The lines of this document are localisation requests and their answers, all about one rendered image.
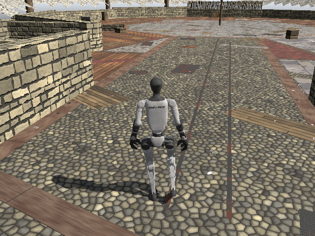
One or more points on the robot right upper arm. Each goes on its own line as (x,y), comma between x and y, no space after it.
(174,111)

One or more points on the robot right forearm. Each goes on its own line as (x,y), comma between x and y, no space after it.
(181,131)

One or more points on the robot left forearm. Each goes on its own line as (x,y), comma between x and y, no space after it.
(134,131)

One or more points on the robot right hand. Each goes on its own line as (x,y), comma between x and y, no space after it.
(185,144)

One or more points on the robot left shin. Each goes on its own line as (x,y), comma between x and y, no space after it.
(151,178)

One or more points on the left robot foot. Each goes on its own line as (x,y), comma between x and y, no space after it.
(154,196)

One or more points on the robot left upper arm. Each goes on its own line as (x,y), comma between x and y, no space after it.
(139,111)

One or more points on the robot left hand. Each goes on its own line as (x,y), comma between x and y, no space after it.
(136,142)

